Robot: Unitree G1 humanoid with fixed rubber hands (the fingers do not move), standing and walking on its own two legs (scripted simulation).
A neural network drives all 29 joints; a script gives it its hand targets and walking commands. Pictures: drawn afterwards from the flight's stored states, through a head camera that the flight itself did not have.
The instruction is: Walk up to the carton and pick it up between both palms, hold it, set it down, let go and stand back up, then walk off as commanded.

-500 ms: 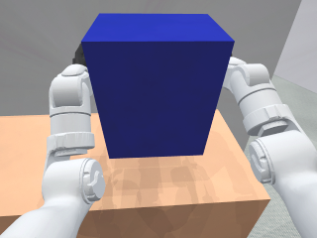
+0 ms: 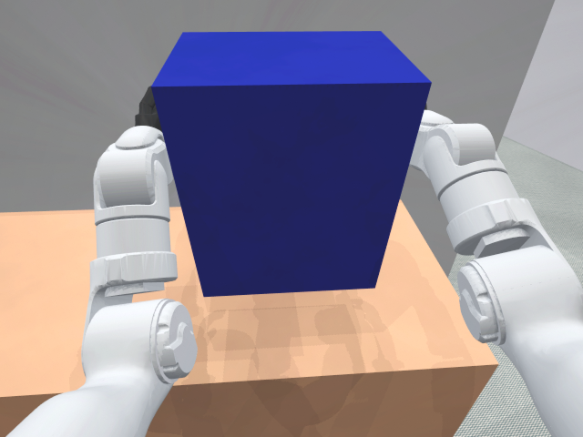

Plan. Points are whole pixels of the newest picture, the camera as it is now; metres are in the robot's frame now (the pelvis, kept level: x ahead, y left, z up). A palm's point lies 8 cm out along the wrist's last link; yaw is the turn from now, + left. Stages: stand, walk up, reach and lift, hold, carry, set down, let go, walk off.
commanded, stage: hold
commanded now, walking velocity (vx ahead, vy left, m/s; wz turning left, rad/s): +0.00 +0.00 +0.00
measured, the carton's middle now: (287, 171) +0.35 +0.01 +0.26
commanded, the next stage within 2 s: none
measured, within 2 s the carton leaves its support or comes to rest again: neither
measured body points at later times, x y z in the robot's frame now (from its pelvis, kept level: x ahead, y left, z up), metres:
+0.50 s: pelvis +0.00 +0.00 +0.00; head -0.09 +0.01 +0.44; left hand +0.39 +0.16 +0.30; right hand +0.39 -0.16 +0.30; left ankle +0.00 +0.13 -0.75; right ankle +0.01 -0.13 -0.75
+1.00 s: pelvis +0.00 +0.00 +0.00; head -0.08 +0.02 +0.44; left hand +0.39 +0.17 +0.30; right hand +0.39 -0.16 +0.30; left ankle +0.00 +0.13 -0.75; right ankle +0.01 -0.13 -0.75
